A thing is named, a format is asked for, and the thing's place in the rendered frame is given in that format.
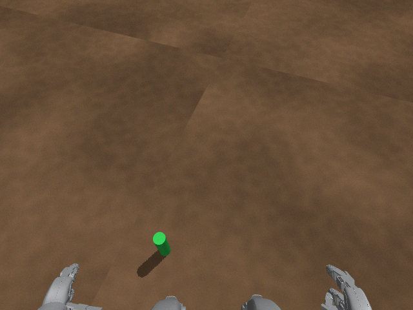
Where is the right robot hand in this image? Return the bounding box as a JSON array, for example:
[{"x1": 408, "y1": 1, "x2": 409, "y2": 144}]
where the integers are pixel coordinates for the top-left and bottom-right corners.
[{"x1": 321, "y1": 265, "x2": 372, "y2": 310}]

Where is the left robot hand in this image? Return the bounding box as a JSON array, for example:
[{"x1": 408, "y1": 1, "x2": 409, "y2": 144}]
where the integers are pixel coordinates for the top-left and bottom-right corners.
[{"x1": 42, "y1": 263, "x2": 103, "y2": 310}]

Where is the can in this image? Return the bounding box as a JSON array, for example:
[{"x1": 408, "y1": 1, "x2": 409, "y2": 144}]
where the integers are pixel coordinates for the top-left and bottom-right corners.
[{"x1": 153, "y1": 232, "x2": 170, "y2": 256}]

